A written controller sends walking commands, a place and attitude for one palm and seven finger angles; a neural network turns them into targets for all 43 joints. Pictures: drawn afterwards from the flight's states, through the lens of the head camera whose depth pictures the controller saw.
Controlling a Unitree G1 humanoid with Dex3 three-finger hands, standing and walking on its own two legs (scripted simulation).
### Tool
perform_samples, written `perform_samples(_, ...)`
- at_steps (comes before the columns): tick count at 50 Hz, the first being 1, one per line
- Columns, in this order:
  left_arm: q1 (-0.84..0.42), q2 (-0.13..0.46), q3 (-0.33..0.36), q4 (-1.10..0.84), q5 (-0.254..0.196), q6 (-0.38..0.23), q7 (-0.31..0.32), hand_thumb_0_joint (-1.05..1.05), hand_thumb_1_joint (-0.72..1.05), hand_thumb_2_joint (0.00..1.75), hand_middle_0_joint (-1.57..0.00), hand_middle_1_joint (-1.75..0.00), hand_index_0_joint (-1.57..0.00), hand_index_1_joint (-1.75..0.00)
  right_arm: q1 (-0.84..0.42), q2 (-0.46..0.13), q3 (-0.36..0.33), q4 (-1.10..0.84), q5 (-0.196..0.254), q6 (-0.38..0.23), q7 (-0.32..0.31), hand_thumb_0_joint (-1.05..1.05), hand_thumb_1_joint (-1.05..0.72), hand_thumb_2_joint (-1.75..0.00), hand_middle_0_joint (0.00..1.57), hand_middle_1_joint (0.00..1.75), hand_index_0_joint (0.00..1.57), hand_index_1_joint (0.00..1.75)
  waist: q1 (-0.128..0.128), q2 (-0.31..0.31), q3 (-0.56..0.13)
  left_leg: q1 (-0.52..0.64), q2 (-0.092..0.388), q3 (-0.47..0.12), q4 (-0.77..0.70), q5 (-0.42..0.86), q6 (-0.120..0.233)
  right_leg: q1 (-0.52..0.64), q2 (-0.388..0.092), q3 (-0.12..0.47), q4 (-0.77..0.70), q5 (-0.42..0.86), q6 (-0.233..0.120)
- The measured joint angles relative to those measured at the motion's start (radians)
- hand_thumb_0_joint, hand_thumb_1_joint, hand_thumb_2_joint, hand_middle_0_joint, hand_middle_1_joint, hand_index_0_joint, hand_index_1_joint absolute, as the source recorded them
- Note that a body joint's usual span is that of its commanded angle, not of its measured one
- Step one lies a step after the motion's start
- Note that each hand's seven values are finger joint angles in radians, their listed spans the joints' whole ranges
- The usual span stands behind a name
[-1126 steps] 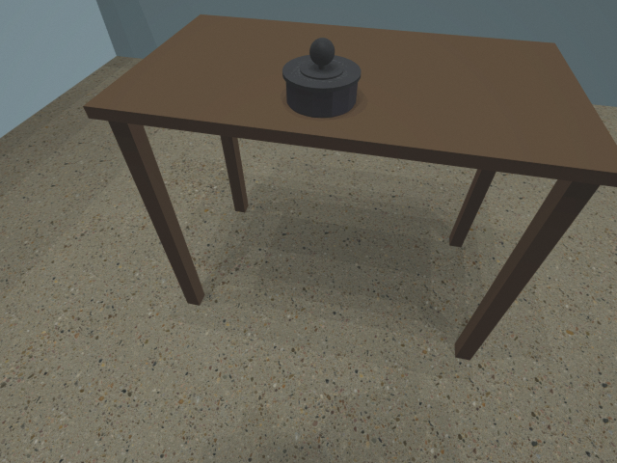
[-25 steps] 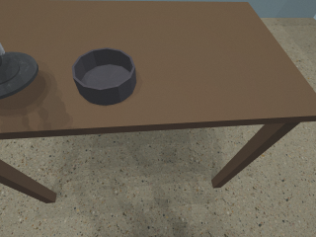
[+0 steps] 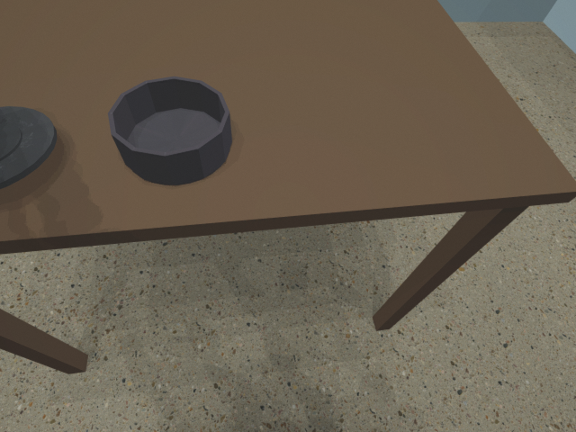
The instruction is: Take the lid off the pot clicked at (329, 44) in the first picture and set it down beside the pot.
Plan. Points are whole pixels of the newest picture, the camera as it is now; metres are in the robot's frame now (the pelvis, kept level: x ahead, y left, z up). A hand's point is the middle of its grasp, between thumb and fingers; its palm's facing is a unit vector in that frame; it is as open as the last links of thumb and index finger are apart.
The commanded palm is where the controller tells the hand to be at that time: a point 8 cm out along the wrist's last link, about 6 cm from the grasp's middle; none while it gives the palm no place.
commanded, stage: lower the lid onto the table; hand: left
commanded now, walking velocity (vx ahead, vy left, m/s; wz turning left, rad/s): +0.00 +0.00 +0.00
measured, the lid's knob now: out of the picture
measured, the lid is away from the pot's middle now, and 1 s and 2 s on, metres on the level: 0.24 0.25 0.25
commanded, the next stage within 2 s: open the fingers wide in 0.10 s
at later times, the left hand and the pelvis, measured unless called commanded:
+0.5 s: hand out of the picture +0.44 +0.35 +0.16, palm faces -0.40 -0.17 -0.90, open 8.4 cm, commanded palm +0.47 +0.36 +0.23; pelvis -0.01 +0.00 +0.00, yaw +1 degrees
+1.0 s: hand out of the picture +0.44 +0.36 +0.17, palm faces -0.37 -0.16 -0.91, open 9.8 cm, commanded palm +0.48 +0.36 +0.23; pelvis -0.01 +0.01 -0.01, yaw +0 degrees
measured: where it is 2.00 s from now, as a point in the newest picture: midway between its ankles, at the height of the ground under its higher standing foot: outside the picture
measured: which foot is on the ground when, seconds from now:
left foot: down 0.00-1.00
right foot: down 0.00-1.00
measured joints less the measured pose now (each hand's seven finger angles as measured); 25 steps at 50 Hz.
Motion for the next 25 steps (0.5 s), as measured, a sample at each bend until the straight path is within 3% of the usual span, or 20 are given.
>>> perform_samples(11, 0.036, 0.001, 0.008, -0.039, -0.006, -0.006, -0.009, -0.01, 0.20, 0.79, -0.63, -1.00, -0.54, -0.97, 0.006, 0.010, -0.007, -0.008, -0.004, 0.002, 0.008, 0.00, -0.90, -0.90, 0.20, 0.30, 0.21, 0.30, 0.009, -0.002, -0.002, -0.033, -0.002, -0.005, 0.026, -0.009, 0.003, -0.028, -0.001, -0.005, 0.018, -0.007, 0.003)
perform_samples(13, 0.126, -0.002, 0.057, -0.141, -0.003, -0.041, 0.000, -0.01, 0.20, 0.79, -0.63, -1.00, -0.54, -0.97, 0.016, 0.014, -0.018, -0.029, -0.010, 0.009, 0.015, 0.00, -0.90, -0.90, 0.20, 0.30, 0.21, 0.30, 0.020, 0.003, -0.016, -0.033, -0.003, -0.001, 0.022, -0.008, 0.001, -0.032, -0.002, -0.001, 0.021, -0.008, -0.003)
perform_samples(16, 0.200, -0.020, 0.061, -0.223, -0.008, -0.088, 0.021, -0.02, 0.20, 0.79, -0.63, -1.00, -0.54, -0.97, 0.015, 0.021, -0.026, -0.045, -0.012, 0.024, 0.021, 0.00, -0.90, -0.90, 0.20, 0.30, 0.21, 0.30, 0.037, 0.006, -0.027, -0.026, -0.004, -0.001, 0.025, -0.011, 0.002, -0.024, -0.004, -0.002, 0.025, -0.013, -0.002)
perform_samples(20, 0.227, -0.030, 0.085, -0.224, -0.026, -0.133, 0.016, -0.02, 0.21, 0.78, -0.62, -1.00, -0.53, -0.97, -0.025, 0.028, -0.015, -0.060, -0.005, 0.056, 0.018, 0.00, -0.90, -0.90, 0.20, 0.30, 0.21, 0.30, 0.043, 0.006, -0.021, -0.018, -0.003, -0.005, 0.039, -0.016, 0.005, -0.014, -0.002, -0.006, 0.035, -0.017, 0.003)
perform_samples(25, 0.235, -0.035, 0.076, -0.233, -0.017, -0.167, 0.017, -0.02, 0.22, 0.77, -0.62, -0.99, -0.52, -0.97, -0.063, 0.029, -0.010, -0.077, -0.002, 0.067, 0.009, 0.00, -0.90, -0.90, 0.20, 0.30, 0.21, 0.30, 0.052, 0.009, -0.013, -0.021, -0.002, -0.013, 0.047, -0.012, 0.003, -0.013, -0.001, -0.013, 0.039, -0.013, 0.000)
